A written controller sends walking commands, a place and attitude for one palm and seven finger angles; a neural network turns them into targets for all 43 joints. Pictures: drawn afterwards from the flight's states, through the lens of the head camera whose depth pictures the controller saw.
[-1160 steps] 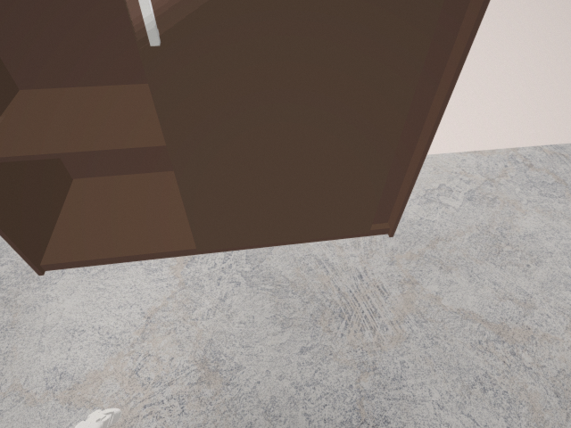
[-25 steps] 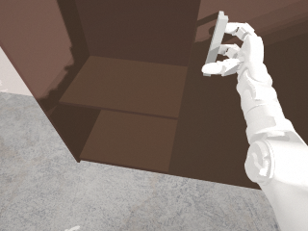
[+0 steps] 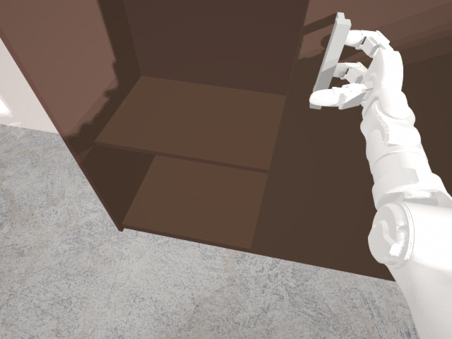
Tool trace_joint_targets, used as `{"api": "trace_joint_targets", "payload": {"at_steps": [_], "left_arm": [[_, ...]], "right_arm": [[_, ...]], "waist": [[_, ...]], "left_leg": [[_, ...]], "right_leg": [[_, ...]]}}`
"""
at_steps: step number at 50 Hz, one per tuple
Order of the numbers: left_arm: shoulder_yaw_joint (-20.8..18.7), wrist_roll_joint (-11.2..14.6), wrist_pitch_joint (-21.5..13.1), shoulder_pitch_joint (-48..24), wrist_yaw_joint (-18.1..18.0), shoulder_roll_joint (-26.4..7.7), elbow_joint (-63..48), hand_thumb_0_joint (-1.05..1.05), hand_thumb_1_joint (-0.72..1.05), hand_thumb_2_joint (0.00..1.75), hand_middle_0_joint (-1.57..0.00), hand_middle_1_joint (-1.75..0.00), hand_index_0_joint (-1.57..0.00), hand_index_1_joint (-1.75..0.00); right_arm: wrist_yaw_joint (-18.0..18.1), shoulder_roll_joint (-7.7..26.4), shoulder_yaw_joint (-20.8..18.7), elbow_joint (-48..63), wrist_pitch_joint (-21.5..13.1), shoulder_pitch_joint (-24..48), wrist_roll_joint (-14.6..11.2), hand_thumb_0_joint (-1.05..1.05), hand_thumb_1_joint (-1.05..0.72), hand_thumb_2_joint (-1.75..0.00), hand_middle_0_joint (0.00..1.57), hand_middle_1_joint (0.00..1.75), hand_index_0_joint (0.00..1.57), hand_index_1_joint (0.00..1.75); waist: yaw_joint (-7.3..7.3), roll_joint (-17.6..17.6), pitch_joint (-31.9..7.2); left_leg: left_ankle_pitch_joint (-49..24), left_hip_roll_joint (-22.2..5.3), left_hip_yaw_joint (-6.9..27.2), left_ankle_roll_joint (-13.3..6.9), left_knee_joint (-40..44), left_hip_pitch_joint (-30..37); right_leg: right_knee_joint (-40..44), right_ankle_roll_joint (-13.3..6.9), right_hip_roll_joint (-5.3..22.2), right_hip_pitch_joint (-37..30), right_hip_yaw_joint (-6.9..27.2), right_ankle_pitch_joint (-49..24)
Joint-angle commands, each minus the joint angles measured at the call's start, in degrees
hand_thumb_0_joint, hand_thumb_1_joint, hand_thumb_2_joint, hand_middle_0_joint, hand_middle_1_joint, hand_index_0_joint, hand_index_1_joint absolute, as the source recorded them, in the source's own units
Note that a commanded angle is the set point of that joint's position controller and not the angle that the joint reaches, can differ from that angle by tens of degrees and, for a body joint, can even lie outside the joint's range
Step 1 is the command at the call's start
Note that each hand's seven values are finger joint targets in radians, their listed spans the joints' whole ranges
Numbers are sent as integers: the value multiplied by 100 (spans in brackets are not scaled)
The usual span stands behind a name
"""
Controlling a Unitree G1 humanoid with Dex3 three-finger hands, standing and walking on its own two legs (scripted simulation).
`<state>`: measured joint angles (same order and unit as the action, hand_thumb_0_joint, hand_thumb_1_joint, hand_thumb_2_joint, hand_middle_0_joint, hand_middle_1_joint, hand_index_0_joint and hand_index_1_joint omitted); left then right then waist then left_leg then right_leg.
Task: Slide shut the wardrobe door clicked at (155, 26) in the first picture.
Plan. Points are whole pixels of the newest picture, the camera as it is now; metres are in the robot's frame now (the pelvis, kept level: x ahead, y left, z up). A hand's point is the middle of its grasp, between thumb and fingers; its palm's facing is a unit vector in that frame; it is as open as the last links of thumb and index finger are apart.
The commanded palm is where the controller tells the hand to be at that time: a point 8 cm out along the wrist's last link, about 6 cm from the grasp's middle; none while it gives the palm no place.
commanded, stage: move the hooked fingers beside the handle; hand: right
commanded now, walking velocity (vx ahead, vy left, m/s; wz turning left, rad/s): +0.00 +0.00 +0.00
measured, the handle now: (327, 63) +0.55 -0.07 +0.22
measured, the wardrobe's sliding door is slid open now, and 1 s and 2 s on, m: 0.62 0.62 0.62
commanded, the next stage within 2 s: feel for the door with the fingertips in 1.64 s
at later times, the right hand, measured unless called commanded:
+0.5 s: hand (343, 74) +0.50 -0.10 +0.23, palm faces -0.02 +1.00 +0.04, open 13.6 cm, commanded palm +0.48 -0.19 +0.22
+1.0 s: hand (374, 84) +0.49 -0.15 +0.23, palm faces +0.03 +1.00 +0.02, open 14.0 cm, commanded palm +0.48 -0.19 +0.22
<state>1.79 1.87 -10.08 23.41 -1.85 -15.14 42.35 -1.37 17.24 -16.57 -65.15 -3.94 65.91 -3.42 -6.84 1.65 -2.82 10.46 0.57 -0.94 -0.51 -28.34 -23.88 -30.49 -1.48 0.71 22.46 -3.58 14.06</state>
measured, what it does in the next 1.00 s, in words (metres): stands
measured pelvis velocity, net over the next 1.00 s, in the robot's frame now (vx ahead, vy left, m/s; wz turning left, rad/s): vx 0.03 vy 0.00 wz -0.03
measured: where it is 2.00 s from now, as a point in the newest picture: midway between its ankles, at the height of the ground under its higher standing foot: outside the picture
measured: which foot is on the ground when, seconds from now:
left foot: down 0.00-1.00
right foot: down 0.00-1.00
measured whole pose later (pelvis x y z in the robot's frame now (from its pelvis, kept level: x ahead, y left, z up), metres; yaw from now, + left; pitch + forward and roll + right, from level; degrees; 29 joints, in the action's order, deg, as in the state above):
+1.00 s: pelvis +0.03 +0.00 +0.01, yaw -2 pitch +4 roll +1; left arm 0.9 3.5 -8.9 19.5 -3.3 -15.8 42.9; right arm -5.1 17.7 -13.2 -48.7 2.7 53.9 -9.2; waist -2.8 2.3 -2.0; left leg 11.8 0.5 -2.6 -0.9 -24.4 -16.3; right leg -26.9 -1.1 0.5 15.7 -1.7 14.9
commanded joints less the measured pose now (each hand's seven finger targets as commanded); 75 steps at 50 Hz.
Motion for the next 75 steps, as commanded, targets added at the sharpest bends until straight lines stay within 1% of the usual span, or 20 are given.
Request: {"api": "trace_joint_targets", "payload": {"at_steps": [1, 9, 16, 20, 22, 25, 26, 32, 37, 41, 46, 50, 54, 57, 61, 67, 69, 70, 72, 75], "left_arm": [[-308, 13, -223, 359, -39, -869, -543, 0, 90, 90, -20, -30, -20, -30], [-330, 18, -251, 325, -11, -815, -562, 0, 90, 90, -20, -30, -20, -30], [-311, 47, -151, 232, -48, -831, -651, 0, 90, 90, -20, -30, -20, -30], [-325, 42, -110, 167, -52, -783, -706, 0, 90, 90, -20, -30, -20, -30], [-323, 57, -91, 96, -66, -799, -765, 0, 90, 90, -20, -30, -20, -30], [-318, 66, -31, 33, -76, -780, -777, 0, 90, 90, -20, -30, -20, -30], [-314, 71, -13, 25, -88, -798, -793, 0, 90, 90, -20, -30, -20, -30], [-319, 101, 66, -159, -118, -743, -908, 0, 90, 90, -20, -30, -20, -30], [-364, 139, 74, -226, -139, -773, -898, 0, 90, 90, -20, -30, -20, -30], [-357, 197, -25, -330, -152, -732, -832, 0, 90, 90, -20, -30, -20, -30], [-342, 193, -155, -364, -193, -752, -610, 0, 90, 90, -20, -30, -20, -30], [-324, 121, -146, -371, -143, -753, -546, 0, 90, 90, -20, -30, -20, -30], [-331, 107, -109, -465, -80, -700, -613, 0, 90, 90, -20, -30, -20, -30], [-316, 116, -28, -529, -92, -706, -615, 0, 90, 90, -20, -30, -20, -30], [-277, 121, 13, -648, -94, -647, -690, 0, 90, 90, -20, -30, -20, -30], [-285, 103, 22, -734, -72, -615, -721, 0, 90, 90, -20, -30, -20, -30], [-267, 101, 45, -780, -85, -607, -705, 0, 90, 90, -20, -30, -20, -30], [-270, 77, 72, -745, -94, -636, -689, 0, 90, 90, -20, -30, -20, -30], [-250, 80, 115, -804, -101, -615, -743, 0, 90, 90, -20, -30, -20, -30], [-253, 83, 136, -867, -91, -580, -837, 0, 90, 90, -20, -30, -20, -30]], "right_arm": [[248, 1725, -193, 864, -200, 2896, 34, 0, 50, -30, 30, 120, 30, 120], [207, 1571, -151, 1100, -262, 2857, -15, 0, 50, -30, 30, 120, 30, 120], [133, 2138, -583, 1104, -225, 2512, -33, 0, 50, -30, 30, 120, 30, 120], [76, 2033, -534, 1382, -251, 2358, -40, 0, 50, -30, 30, 120, 30, 120], [82, 2381, -823, 1483, -250, 2174, -71, 0, 50, -30, 30, 120, 30, 120], [48, 2246, -668, 1511, -204, 1995, -33, 0, 50, -30, 30, 120, 30, 120], [62, 2436, -786, 1600, -213, 2044, -15, 0, 50, -30, 30, 120, 30, 120], [8, 2423, -857, 2081, -110, 1678, -93, 0, 50, -30, 30, 120, 30, 120], [-142, 2170, -617, 2573, -63, 1793, -202, 0, 50, -30, 30, 120, 30, 120], [-424, 1242, 166, 2967, -4, 1940, -416, 0, 50, -30, 30, 120, 30, 120], [-490, 717, 508, 2979, 259, 2161, -670, 0, 50, -30, 30, 120, 30, 120], [-287, 899, 320, 3014, 292, 2051, -578, 0, 50, -30, 30, 120, 30, 120], [-147, 772, 307, 3185, 269, 1852, -510, 0, 50, -30, 30, 120, 30, 120], [-147, 793, 291, 3071, 333, 1844, -529, 0, 50, -30, 30, 120, 30, 120], [-157, 567, 505, 3246, 367, 1914, -488, 0, 50, -30, 30, 120, 30, 120], [-74, 339, 589, 3594, 429, 1727, -566, 0, 50, -30, 30, 120, 30, 120], [-61, 390, 524, 3556, 501, 1747, -585, 0, 50, -30, 30, 120, 30, 120], [-18, 723, 242, 3468, 513, 1635, -562, 0, 50, -30, 30, 120, 30, 120], [4, 911, 74, 3481, 554, 1468, -503, 0, 50, -30, 30, 120, 30, 120], [22, 855, 195, 3749, 521, 1431, -429, 0, 50, -30, 30, 120, 30, 120]], "waist": [[-41, -476, -1110], [-2, -496, -1416], [175, -638, -1325], [240, -463, -1470], [321, -631, -1569], [319, -580, -1379], [328, -639, -1410], [461, -481, -1644], [327, -355, -1754], [126, 59, -1704], [30, -22, -1596], [212, 66, -1824], [296, -119, -1987], [278, -407, -1764], [301, -10, -1762], [352, -227, -2029], [359, -264, -1938], [435, -397, -1889], [493, -359, -1840], [517, -218, -1867]], "left_leg": [[706, 19, 115, 51, 626, 506], [382, 34, 118, 53, 590, 668], [346, 11, 175, 58, 658, 1035], [21, 5, 138, 28, 622, 1174], [-71, 7, 192, 56, 637, 1357], [-76, -15, 184, 55, 681, 1355], [-98, -7, 190, 62, 682, 1392], [-648, -8, 184, 36, 658, 1728], [-935, 15, 170, 22, 694, 1698], [-1005, 51, 89, -33, 729, 1349], [-913, 62, -15, -41, 741, 1004], [-1206, 25, -72, -96, 592, 1182], [-1711, 37, -96, -100, 445, 1309], [-1722, 43, -98, -86, 470, 1306], [-1646, 21, -111, -121, 426, 1220], [-1802, 43, -153, -121, 378, 1294], [-1819, 36, -154, -115, 388, 1329], [-1802, 28, -148, -128, 419, 1484], [-1849, 21, -120, -116, 435, 1583], [-1769, 9, -127, -135, 460, 1676]], "right_leg": [[613, -61, 0, -98, 286, 696], [554, -75, -7, -330, 265, 370], [591, -88, -16, -100, 205, 306], [583, -80, -16, -289, 180, 28], [586, -100, -23, -265, 130, -13], [605, -91, -8, -243, 101, -8], [631, -95, -12, -250, 112, -16], [665, -98, -24, -495, 49, -420], [668, -122, -9, -892, 41, -651], [601, -117, -12, -1406, 135, -823], [561, -94, -24, -1636, 294, -926], [526, -47, -44, -1683, 361, -1411], [467, -37, -19, -1853, 361, -1961], [471, -60, -8, -1752, 344, -1907], [476, -15, 1, -1881, 387, -2015], [432, 25, 49, -2131, 471, -2394], [451, 21, 32, -2030, 443, -2321], [482, 8, 19, -1877, 432, -2257], [534, -16, 3, -1758, 368, -2159], [576, -6, 12, -1791, 362, -2162]]}}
